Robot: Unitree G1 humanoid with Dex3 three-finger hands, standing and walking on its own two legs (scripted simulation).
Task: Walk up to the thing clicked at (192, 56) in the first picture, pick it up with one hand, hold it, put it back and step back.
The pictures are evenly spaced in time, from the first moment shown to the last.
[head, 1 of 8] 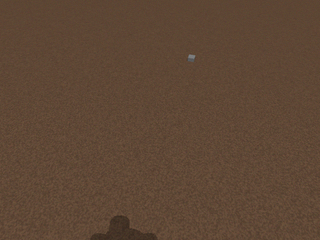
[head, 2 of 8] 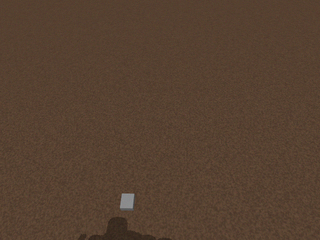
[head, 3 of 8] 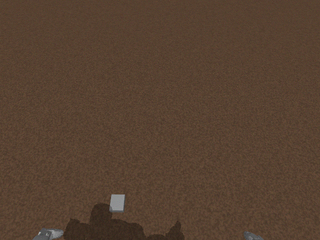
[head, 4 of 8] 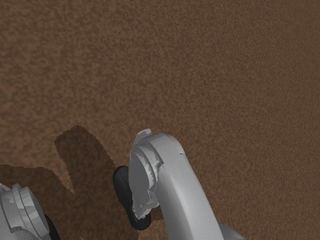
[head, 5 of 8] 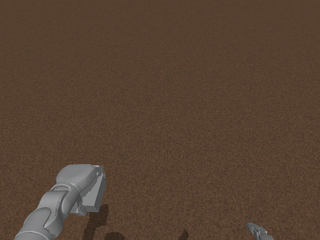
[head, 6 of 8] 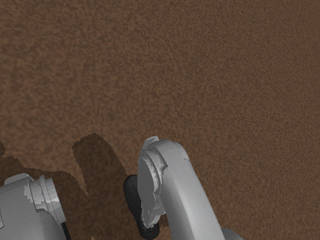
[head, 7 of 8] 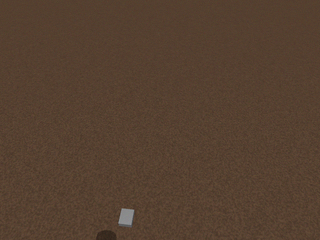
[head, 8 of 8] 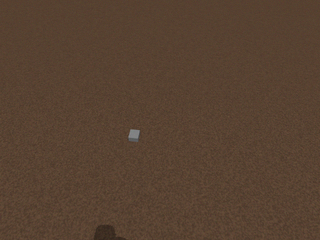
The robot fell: no
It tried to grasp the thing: yes
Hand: left
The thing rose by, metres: 0.69
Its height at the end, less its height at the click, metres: +0.00
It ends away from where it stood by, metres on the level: 0.01
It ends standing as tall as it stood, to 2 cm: yes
